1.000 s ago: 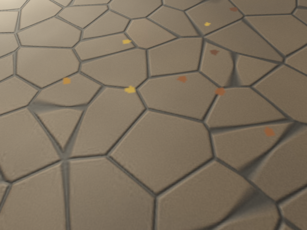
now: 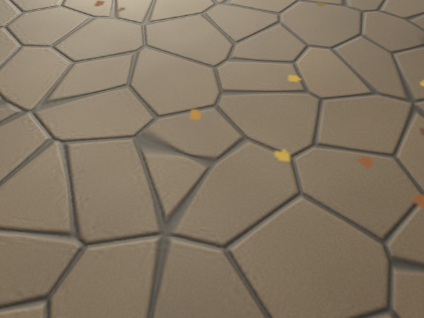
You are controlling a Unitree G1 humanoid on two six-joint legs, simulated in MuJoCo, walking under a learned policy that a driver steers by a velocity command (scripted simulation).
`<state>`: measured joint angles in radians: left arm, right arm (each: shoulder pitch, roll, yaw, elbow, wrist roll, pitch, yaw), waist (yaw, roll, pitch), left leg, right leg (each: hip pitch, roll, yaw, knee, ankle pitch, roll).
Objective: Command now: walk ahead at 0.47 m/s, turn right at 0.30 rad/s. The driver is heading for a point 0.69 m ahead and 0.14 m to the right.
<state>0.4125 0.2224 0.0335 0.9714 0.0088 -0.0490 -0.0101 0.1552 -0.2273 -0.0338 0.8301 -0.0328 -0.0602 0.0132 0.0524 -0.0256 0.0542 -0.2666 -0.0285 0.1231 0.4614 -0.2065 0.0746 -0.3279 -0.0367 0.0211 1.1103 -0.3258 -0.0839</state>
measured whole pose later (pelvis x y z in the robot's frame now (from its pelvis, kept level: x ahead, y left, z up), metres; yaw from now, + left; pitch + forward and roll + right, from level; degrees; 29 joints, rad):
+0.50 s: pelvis +0.27 -0.04 -0.02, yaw -16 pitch +0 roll -1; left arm 0.15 0.26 0.07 0.85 0.02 -0.02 -0.02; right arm 0.32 -0.22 -0.03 0.91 -0.02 -0.07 -0.01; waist -0.01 0.00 0.08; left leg -0.27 0.04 0.07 1.26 -0.39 0.02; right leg -0.37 0.12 -0.10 0.58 -0.22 -0.17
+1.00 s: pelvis +0.55 -0.08 -0.01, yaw -26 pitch +1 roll -1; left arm 0.39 0.26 0.04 0.96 -0.01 -0.06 0.02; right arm 0.09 -0.24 -0.02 0.77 -0.03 -0.08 0.01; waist 0.06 0.00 0.08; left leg -0.43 -0.02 0.06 0.55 -0.13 0.07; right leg -0.15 0.13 0.11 0.97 -0.49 -0.06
